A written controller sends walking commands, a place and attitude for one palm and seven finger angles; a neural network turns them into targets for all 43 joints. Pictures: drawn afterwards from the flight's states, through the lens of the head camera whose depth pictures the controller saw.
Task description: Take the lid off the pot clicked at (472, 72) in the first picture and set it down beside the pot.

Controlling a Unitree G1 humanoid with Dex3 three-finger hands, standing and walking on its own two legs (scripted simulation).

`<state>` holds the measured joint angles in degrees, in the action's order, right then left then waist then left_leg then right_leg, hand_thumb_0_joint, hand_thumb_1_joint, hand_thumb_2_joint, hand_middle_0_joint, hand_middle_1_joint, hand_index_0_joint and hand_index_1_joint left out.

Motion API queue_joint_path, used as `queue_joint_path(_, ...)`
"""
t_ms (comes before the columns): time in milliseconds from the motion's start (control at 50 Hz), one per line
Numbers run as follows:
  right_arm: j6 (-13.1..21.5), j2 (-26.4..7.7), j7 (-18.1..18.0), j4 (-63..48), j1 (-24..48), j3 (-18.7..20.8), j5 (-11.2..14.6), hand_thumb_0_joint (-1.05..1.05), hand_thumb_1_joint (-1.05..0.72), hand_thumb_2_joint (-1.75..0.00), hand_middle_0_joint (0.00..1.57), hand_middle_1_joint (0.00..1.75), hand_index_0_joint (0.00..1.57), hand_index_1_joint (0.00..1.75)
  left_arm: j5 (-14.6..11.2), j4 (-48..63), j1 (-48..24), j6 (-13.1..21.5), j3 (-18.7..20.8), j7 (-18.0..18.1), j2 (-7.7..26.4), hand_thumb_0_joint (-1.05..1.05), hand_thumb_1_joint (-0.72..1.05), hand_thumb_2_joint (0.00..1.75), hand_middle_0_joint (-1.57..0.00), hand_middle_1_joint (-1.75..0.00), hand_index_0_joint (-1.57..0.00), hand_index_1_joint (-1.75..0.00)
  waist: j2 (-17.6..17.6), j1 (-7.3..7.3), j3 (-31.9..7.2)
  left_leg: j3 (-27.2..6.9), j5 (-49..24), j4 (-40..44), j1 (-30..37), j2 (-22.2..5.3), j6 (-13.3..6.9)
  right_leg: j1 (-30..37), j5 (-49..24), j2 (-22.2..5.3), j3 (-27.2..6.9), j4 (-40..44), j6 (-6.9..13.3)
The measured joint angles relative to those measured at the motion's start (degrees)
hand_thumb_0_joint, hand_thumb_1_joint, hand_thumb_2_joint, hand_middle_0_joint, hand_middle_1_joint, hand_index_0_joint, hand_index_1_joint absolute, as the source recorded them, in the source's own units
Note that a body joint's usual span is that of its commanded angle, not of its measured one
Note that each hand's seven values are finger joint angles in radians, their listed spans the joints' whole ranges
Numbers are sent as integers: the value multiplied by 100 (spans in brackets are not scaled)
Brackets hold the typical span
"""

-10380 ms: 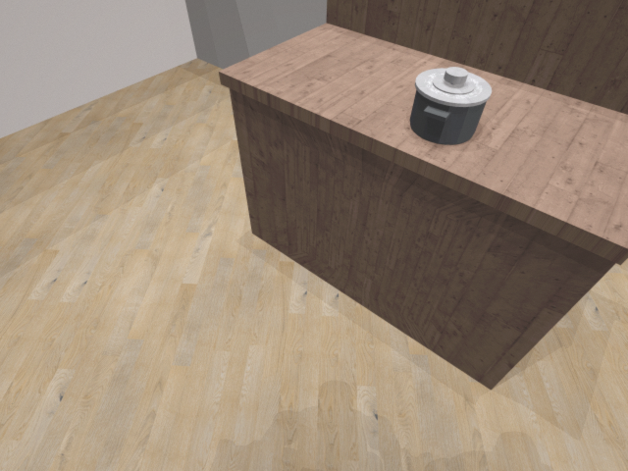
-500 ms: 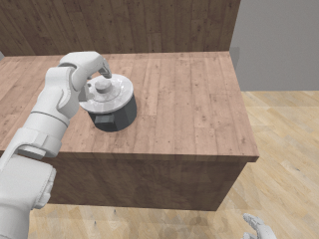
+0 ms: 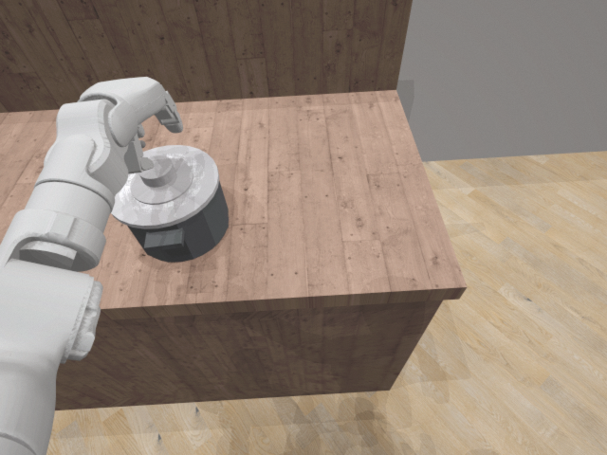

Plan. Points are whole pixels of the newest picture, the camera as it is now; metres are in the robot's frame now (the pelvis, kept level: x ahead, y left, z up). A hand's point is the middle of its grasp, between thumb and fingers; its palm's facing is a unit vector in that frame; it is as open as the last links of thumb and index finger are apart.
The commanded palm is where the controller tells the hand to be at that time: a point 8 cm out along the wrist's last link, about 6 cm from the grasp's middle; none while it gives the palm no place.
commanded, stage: move the open hand above the knob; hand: left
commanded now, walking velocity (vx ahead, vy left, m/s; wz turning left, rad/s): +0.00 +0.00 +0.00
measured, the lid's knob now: (157, 171) +0.50 +0.19 +0.10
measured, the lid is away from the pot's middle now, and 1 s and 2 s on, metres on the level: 0.00 0.00 0.00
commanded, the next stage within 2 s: lower the open fingers around the knob in 0.56 s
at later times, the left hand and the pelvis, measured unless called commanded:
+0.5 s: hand (126, 153) +0.46 +0.19 +0.17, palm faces -0.29 -0.03 -0.96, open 10.1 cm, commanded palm +0.46 +0.19 +0.23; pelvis -0.01 +0.01 +0.00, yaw +2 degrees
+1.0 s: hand (145, 160) +0.47 +0.18 +0.15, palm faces -0.36 -0.06 -0.93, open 10.1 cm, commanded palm +0.45 +0.19 +0.21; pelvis +0.00 +0.01 +0.00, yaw +0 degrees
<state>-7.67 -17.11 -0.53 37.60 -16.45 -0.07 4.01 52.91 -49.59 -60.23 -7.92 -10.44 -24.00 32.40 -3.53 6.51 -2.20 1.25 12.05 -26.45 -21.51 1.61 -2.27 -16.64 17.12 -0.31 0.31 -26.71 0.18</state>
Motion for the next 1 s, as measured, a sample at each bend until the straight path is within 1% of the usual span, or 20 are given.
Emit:
queue_joint_path(100, 17, 18, 20, -42, -17, 38, 7, 1, -91, -90, 20, 30, 20, 30, -34, 346, 206, 32, 12, -12, 66, 0, -31, 148, -85, -8, -85, -8, 3, -49, -14, -3, 0, 13, 17, 17, -16, 31, -6, -16, 4, 35, -18)
queue_joint_path(180, -1, 33, 37, -47, 105, 12, 29, 1, -91, -90, 20, 30, 20, 30, -75, 342, 204, -44, -102, -50, 24, 0, -31, 148, -85, -8, -85, -8, 10, -107, -2, -38, 0, -17, -1, 39, -28, 38, -2, -34, 41, 26, -30)
queue_joint_path(260, 41, 75, 22, -85, 233, 2, 21, 1, -91, -90, 20, 30, 20, 30, -79, 453, 186, -35, -198, -73, 5, 0, -31, 148, -85, -8, -85, -8, 26, -154, -2, -79, -20, -27, -23, 67, -41, 37, -6, -59, 85, 20, -40)
queue_joint_path(360, 30, 107, 60, -102, 368, -26, 31, 1, -91, -90, 20, 30, 20, 30, -110, 337, 38, -84, -361, -41, -131, -1, -31, 148, -85, -8, -85, -8, 42, -228, -65, -116, -36, -54, -68, 103, -49, 1, 7, -91, 125, -25, -53)
queue_joint_path(440, 12, 135, 60, -113, 450, -63, 24, 0, -91, -90, 20, 30, 20, 30, -98, 291, -19, -105, -439, -55, -212, -1, -31, 148, -85, -8, -85, -8, 44, -245, -64, -126, -53, -59, -79, 118, -59, -12, 4, -106, 137, -47, -59)
queue_joint_path(500, 17, 158, 34, -98, 467, -102, 22, 0, -91, -90, 20, 30, 20, 30, -94, 132, -107, -71, -408, -14, -257, 0, -31, 148, -85, -8, -85, -8, 50, -233, -68, -126, -62, -62, -88, 116, -61, -22, -8, -105, 136, -48, -61)
queue_joint_path(560, 19, 177, 14, -73, 438, -124, 24, 0, -91, -90, 20, 30, 20, 30, -71, -94, -243, -125, -470, 0, -267, 0, -31, 148, -85, -8, -85, -8, 66, -203, -70, -119, -72, -61, -116, 111, -59, -55, -19, -99, 128, -53, -60)
queue_joint_path(680, 33, 155, -11, -29, 233, -98, 2, 0, -91, -90, 20, 30, 20, 30, -22, -209, -298, -57, -352, 39, -218, 0, -31, 148, -85, -8, -85, -8, 57, -135, -77, -86, -75, -43, -123, 93, -61, -72, -41, -84, 91, -24, -61)
queue_joint_path(760, 44, 97, -1, 52, 98, -73, 10, 0, -91, -90, 20, 30, 20, 30, -53, -465, -411, -307, -370, -81, -250, 0, -31, 148, -85, -8, -85, -8, 46, -74, -53, -83, -71, -35, -116, 99, -66, -67, -37, -89, 88, -20, -64)
queue_joint_path(800, 68, 72, 6, 64, 13, -33, -11, 1, -91, -90, 20, 30, 20, 30, -29, -380, -357, -344, -374, -141, -260, 0, -31, 148, -85, -8, -85, -8, 28, -62, -52, -82, -74, -20, -104, 104, -71, -55, -39, -94, 86, -6, -68)
queue_joint_path(900, 83, 40, 1, 98, -79, 0, -21, 1, -91, -90, 20, 30, 20, 30, -57, -336, -230, -254, -311, -181, -312, 0, -31, 148, -85, -8, -85, -8, 26, -38, -47, -55, -54, -12, -57, 90, -72, -16, -37, -83, 57, 12, -69)
queue_joint_path(1000, 111, 47, -7, 42, -69, -1, -23, 1, -91, -90, 20, 30, 20, 30, -33, -246, -27, -114, -194, -68, -314, 0, -31, 148, -85, -8, -85, -8, 42, -19, -41, -21, -40, -7, -19, 65, -62, 7, -39, -61, 19, 17, -59)
